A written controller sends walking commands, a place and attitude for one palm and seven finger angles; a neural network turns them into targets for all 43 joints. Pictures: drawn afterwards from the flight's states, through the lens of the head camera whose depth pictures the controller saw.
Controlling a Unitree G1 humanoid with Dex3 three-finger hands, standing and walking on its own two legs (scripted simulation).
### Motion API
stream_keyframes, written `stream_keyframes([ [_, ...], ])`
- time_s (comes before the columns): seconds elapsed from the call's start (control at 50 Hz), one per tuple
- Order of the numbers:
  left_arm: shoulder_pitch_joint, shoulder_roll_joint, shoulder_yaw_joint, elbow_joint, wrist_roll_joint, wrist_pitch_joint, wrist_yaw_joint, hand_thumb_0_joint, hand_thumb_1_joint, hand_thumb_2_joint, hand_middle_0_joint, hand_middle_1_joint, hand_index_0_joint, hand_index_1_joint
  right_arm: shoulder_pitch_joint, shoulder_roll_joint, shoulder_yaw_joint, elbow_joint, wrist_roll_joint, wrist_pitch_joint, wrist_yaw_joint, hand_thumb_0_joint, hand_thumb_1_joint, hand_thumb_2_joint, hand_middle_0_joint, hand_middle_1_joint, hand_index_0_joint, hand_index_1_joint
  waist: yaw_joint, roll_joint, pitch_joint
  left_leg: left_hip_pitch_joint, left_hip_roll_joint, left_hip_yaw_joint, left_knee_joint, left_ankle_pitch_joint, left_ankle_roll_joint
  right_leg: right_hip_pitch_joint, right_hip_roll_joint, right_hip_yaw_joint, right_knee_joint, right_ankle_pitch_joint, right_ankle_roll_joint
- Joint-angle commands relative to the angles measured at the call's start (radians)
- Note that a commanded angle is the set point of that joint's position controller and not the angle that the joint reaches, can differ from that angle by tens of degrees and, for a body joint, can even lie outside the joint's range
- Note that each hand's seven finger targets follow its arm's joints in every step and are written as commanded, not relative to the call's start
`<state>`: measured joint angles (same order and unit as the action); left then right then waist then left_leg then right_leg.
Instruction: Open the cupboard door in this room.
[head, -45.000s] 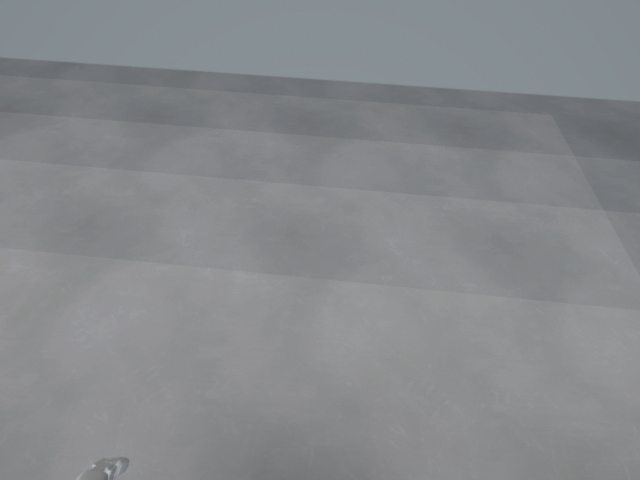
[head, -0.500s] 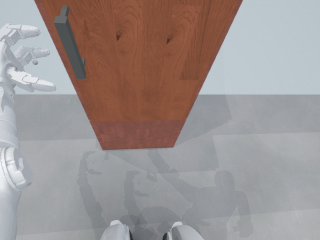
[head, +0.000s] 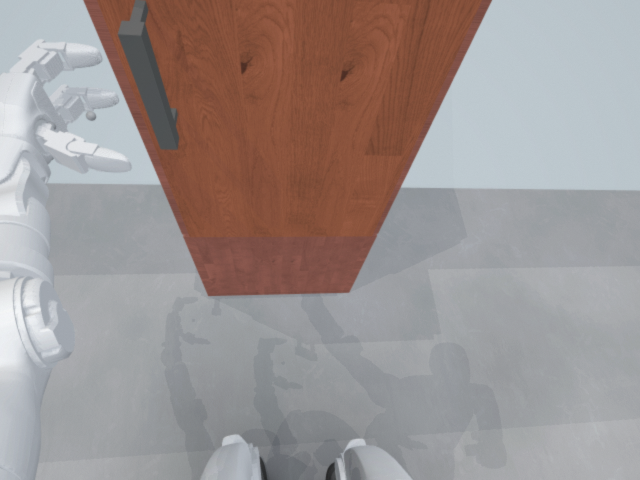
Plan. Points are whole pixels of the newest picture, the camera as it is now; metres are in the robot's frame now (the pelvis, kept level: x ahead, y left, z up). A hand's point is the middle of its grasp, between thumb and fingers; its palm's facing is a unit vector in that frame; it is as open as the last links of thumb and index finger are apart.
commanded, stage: slide the fingers in behind the handle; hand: left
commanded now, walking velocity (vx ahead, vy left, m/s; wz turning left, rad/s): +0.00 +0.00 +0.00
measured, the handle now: (156, 82) +0.56 +0.15 +0.12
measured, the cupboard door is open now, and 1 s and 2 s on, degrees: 0 0 0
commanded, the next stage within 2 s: close the thumb around the handle in 1.64 s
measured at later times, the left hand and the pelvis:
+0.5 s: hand (109, 113) +0.52 +0.20 +0.12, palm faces -0.04 -1.00 +0.01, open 14.0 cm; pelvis +0.01 +0.00 +0.00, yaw -1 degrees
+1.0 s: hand (148, 117) +0.51 +0.16 +0.12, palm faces -0.03 -1.00 -0.01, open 14.0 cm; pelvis +0.00 -0.01 +0.00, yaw +0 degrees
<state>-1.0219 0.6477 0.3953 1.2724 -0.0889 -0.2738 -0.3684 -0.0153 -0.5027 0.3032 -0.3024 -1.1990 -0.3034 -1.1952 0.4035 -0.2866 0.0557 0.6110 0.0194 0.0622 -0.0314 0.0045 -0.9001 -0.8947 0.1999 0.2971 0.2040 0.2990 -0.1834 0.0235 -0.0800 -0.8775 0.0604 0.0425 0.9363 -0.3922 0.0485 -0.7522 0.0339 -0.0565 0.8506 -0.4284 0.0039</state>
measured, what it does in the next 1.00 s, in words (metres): stands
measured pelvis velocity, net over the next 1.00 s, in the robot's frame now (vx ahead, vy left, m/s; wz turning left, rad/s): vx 0.00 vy -0.01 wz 0.00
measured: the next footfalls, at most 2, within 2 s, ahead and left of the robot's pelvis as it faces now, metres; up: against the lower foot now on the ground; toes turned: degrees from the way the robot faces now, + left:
none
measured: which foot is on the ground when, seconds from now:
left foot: down 0.00-1.00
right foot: down 0.00-1.00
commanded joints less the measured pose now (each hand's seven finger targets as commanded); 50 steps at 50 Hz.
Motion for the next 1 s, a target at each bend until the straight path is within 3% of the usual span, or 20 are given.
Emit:
stream_keyframes([
  [0.0, -0.488, 0.316, 0.075, -0.251, -0.026, -0.095, 0.007, 0.000, -0.500, 0.300, -0.300, -1.200, -0.300, -1.200, 0.189, -0.202, -0.079, -0.036, -0.008, -0.019, -0.016, 0.000, -0.900, -0.900, 0.200, 0.300, 0.200, 0.300, -0.008, 0.147, -0.503, 0.538, -0.012, -0.110, -0.074, 0.394, -0.016, -0.002, 0.040, 0.020, -0.093, 0.309, -0.019],
  [0.08, -0.443, 0.277, 0.053, -0.229, -0.035, -0.084, -0.010, 0.000, -0.500, 0.300, -0.300, -1.200, -0.300, -1.200, 0.200, -0.199, -0.079, -0.036, -0.007, -0.016, -0.013, 0.000, -0.900, -0.900, 0.200, 0.300, 0.200, 0.300, -0.004, 0.135, -0.487, 0.527, -0.014, -0.109, -0.079, 0.401, -0.016, 0.011, 0.042, 0.013, -0.092, 0.317, -0.022],
  [0.1, -0.446, 0.264, 0.041, -0.246, -0.033, -0.081, -0.012, 0.000, -0.500, 0.300, -0.300, -1.200, -0.300, -1.200, 0.194, -0.196, -0.082, -0.036, -0.006, -0.015, -0.012, 0.000, -0.900, -0.900, 0.200, 0.300, 0.200, 0.300, -0.005, 0.165, -0.503, 0.546, -0.012, -0.104, -0.079, 0.410, -0.017, 0.002, 0.042, 0.016, -0.096, 0.325, -0.019],
  [0.12, -0.417, 0.245, 0.036, -0.237, -0.038, -0.074, -0.014, 0.000, -0.500, 0.300, -0.300, -1.200, -0.300, -1.200, 0.195, -0.194, -0.082, -0.038, -0.006, -0.015, -0.009, 0.000, -0.900, -0.900, 0.200, 0.300, 0.200, 0.300, 0.002, 0.170, -0.488, 0.541, -0.014, -0.100, -0.079, 0.403, -0.017, -0.003, 0.043, 0.014, -0.100, 0.319, -0.020],
  [0.18, -0.433, 0.220, 0.021, -0.213, -0.049, -0.055, -0.007, 0.000, -0.500, 0.300, -0.300, -1.200, -0.300, -1.200, 0.203, -0.194, -0.079, -0.031, -0.007, -0.012, -0.011, 0.000, -0.900, -0.900, 0.200, 0.300, 0.200, 0.300, -0.017, 0.126, -0.411, 0.495, -0.016, -0.099, -0.087, 0.372, -0.011, -0.009, 0.044, 0.009, -0.110, 0.304, -0.020],
  [0.2, -0.439, 0.262, 0.050, -0.219, -0.042, -0.054, -0.002, 0.000, -0.500, 0.300, -0.300, -1.200, -0.300, -1.200, 0.206, -0.201, -0.081, -0.029, -0.008, -0.012, -0.011, 0.000, -0.900, -0.900, 0.200, 0.300, 0.200, 0.300, -0.011, 0.116, -0.431, 0.495, -0.012, -0.100, -0.088, 0.365, -0.011, -0.005, 0.044, 0.013, -0.109, 0.301, -0.018],
  [0.3, -0.453, 0.248, 0.049, -0.311, -0.034, -0.093, 0.021, 0.000, -0.500, 0.300, -0.300, -1.200, -0.300, -1.200, 0.207, -0.190, -0.089, -0.030, -0.012, -0.016, -0.002, 0.000, -0.900, -0.900, 0.200, 0.300, 0.200, 0.300, 0.002, 0.185, -0.507, 0.570, -0.012, -0.103, -0.079, 0.435, -0.019, 0.000, 0.045, 0.013, -0.099, 0.335, -0.022],
  [0.34, -0.414, 0.210, 0.034, -0.285, -0.040, -0.090, 0.025, 0.000, -0.500, 0.300, -0.300, -1.200, -0.300, -1.200, 0.204, -0.188, -0.089, -0.028, -0.012, -0.016, 0.003, 0.000, -0.900, -0.900, 0.200, 0.300, 0.200, 0.300, 0.002, 0.153, -0.482, 0.562, -0.011, -0.105, -0.083, 0.430, -0.021, 0.002, 0.047, 0.007, -0.100, 0.331, -0.022],
  [0.4, -0.416, 0.190, 0.029, -0.339, -0.041, -0.092, 0.035, 0.000, -0.500, 0.300, -0.300, -1.200, -0.300, -1.200, 0.199, -0.185, -0.094, -0.033, -0.013, -0.013, 0.008, 0.000, -0.900, -0.900, 0.200, 0.300, 0.200, 0.300, 0.015, 0.194, -0.516, 0.610, -0.008, -0.109, -0.081, 0.495, -0.026, 0.000, 0.046, 0.003, -0.091, 0.361, -0.025],
  [0.42, -0.387, 0.153, 0.013, -0.327, -0.045, -0.085, 0.039, 0.000, -0.500, 0.300, -0.300, -1.200, -0.300, -1.200, 0.195, -0.180, -0.095, -0.036, -0.013, -0.013, 0.011, 0.000, -0.900, -0.900, 0.200, 0.300, 0.200, 0.300, 0.017, 0.170, -0.509, 0.605, -0.010, -0.107, -0.083, 0.492, -0.025, 0.005, 0.048, 0.001, -0.094, 0.360, -0.024],
  [0.48, -0.407, 0.109, -0.013, -0.311, -0.049, -0.073, 0.059, 0.000, -0.500, 0.300, -0.300, -1.200, -0.300, -1.200, 0.189, -0.177, -0.092, -0.036, -0.013, -0.012, 0.013, 0.000, -0.900, -0.900, 0.200, 0.300, 0.200, 0.300, 0.001, 0.129, -0.433, 0.564, -0.013, -0.108, -0.092, 0.441, -0.021, -0.002, 0.046, -0.003, -0.101, 0.333, -0.025],
  [0.5, -0.396, 0.152, 0.020, -0.302, -0.041, -0.072, 0.069, 0.000, -0.500, 0.300, -0.300, -1.200, -0.300, -1.200, 0.188, -0.184, -0.095, -0.037, -0.011, -0.010, 0.012, 0.000, -0.900, -0.900, 0.200, 0.300, 0.200, 0.300, 0.012, 0.123, -0.447, 0.560, -0.012, -0.104, -0.094, 0.438, -0.021, 0.006, 0.046, 0.002, -0.101, 0.339, -0.022],
  [0.58, -0.440, 0.053, -0.050, -0.334, -0.039, -0.090, 0.093, 0.000, -0.500, 0.300, -0.300, -1.200, -0.300, -1.200, 0.178, -0.171, -0.095, -0.037, -0.015, -0.018, 0.017, 0.000, -0.900, -0.900, 0.200, 0.300, 0.200, 0.300, -0.008, 0.134, -0.437, 0.587, -0.014, -0.114, -0.093, 0.428, -0.022, -0.021, 0.043, -0.001, -0.102, 0.316, -0.025],
  [0.66, -0.454, 0.057, -0.049, -0.262, -0.032, -0.083, 0.106, 0.000, -0.500, 0.300, -0.300, -1.200, -0.300, -1.200, 0.168, -0.175, -0.092, -0.024, -0.014, -0.024, 0.016, 0.000, -0.900, -0.900, 0.200, 0.300, 0.200, 0.300, -0.018, 0.091, -0.397, 0.534, -0.016, -0.112, -0.099, 0.344, -0.020, -0.027, 0.039, 0.004, -0.108, 0.275, -0.021],
  [0.7, -0.469, 0.099, -0.018, -0.283, -0.025, -0.093, 0.117, 0.000, -0.500, 0.300, -0.300, -1.200, -0.300, -1.200, 0.169, -0.177, -0.089, -0.028, -0.013, -0.028, 0.014, 0.000, -0.900, -0.900, 0.200, 0.300, 0.200, 0.300, -0.005, 0.109, -0.449, 0.548, -0.019, -0.110, -0.094, 0.371, -0.019, -0.006, 0.037, 0.009, -0.096, 0.301, -0.023],
  [0.76, -0.457, 0.053, -0.044, -0.325, -0.023, -0.113, 0.125, 0.000, -0.500, 0.300, -0.300, -1.200, -0.300, -1.200, 0.157, -0.165, -0.091, -0.037, -0.016, -0.036, 0.021, 0.000, -0.900, -0.900, 0.200, 0.300, 0.200, 0.300, 0.008, 0.140, -0.485, 0.580, -0.020, -0.111, -0.088, 0.401, -0.024, 0.000, 0.038, 0.007, -0.089, 0.314, -0.025],
  [0.84, -0.455, 0.073, -0.032, -0.258, -0.023, -0.094, 0.137, 0.000, -0.500, 0.300, -0.300, -1.200, -0.300, -1.200, 0.160, -0.172, -0.088, -0.032, -0.012, -0.031, 0.017, 0.000, -0.900, -0.900, 0.200, 0.300, 0.200, 0.300, -0.010, 0.055, -0.418, 0.486, -0.026, -0.095, -0.094, 0.329, -0.012, 0.029, 0.037, 0.017, -0.102, 0.308, -0.016],
  [0.9, -0.461, 0.077, -0.022, -0.312, -0.018, -0.110, 0.147, 0.000, -0.500, 0.300, -0.300, -1.200, -0.300, -1.200, 0.157, -0.166, -0.089, -0.040, -0.013, -0.036, 0.018, 0.000, -0.900, -0.900, 0.200, 0.300, 0.200, 0.300, 0.010, 0.111, -0.485, 0.531, -0.031, -0.093, -0.089, 0.370, -0.015, 0.048, 0.036, 0.020, -0.094, 0.340, -0.021],
  [0.94, -0.457, 0.031, -0.056, -0.323, -0.023, -0.118, 0.148, 0.000, -0.500, 0.300, -0.300, -1.200, -0.300, -1.200, 0.154, -0.160, -0.089, -0.040, -0.014, -0.038, 0.022, 0.000, -0.900, -0.900, 0.200, 0.300, 0.200, 0.300, 0.004, 0.111, -0.471, 0.538, -0.030, -0.094, -0.091, 0.375, -0.017, 0.041, 0.039, 0.017, -0.097, 0.338, -0.020],
  [0.98, -0.434, 0.029, -0.044, -0.318, -0.029, -0.123, 0.150, 0.000, -0.500, 0.300, -0.300, -1.200, -0.300, -1.200, 0.163, -0.161, -0.093, -0.036, -0.015, -0.038, 0.022, 0.000, -0.900, -0.900, 0.200, 0.300, 0.200, 0.300, 0.008, 0.088, -0.478, 0.531, -0.033, -0.093, -0.088, 0.388, -0.014, 0.064, 0.040, 0.016, -0.097, 0.357, -0.022],
])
